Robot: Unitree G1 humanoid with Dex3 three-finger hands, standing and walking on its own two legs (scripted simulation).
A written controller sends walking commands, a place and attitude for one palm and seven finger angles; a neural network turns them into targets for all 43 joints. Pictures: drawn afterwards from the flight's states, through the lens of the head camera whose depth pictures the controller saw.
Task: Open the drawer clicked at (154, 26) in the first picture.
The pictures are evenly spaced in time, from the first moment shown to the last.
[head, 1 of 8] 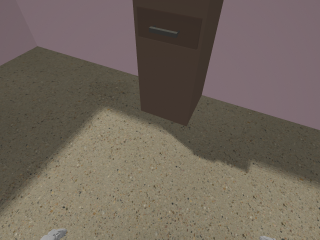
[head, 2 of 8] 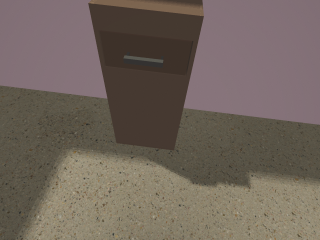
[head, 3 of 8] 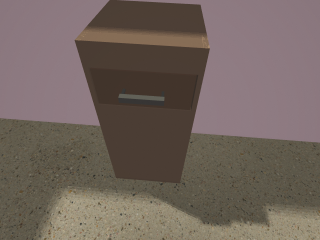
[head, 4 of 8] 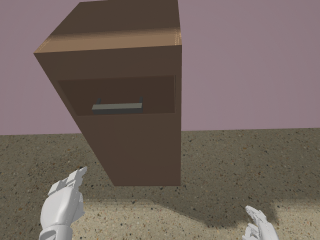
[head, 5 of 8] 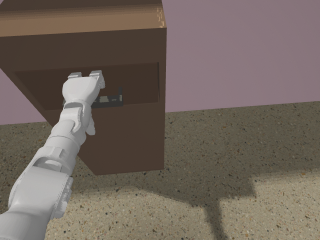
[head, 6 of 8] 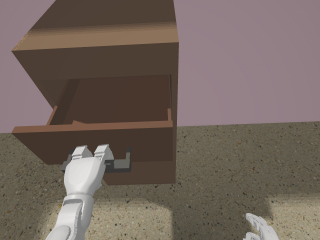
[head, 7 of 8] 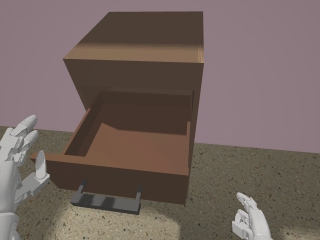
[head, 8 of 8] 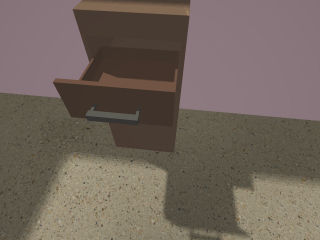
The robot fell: no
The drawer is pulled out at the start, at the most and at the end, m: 0.00 0.30 0.30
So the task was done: yes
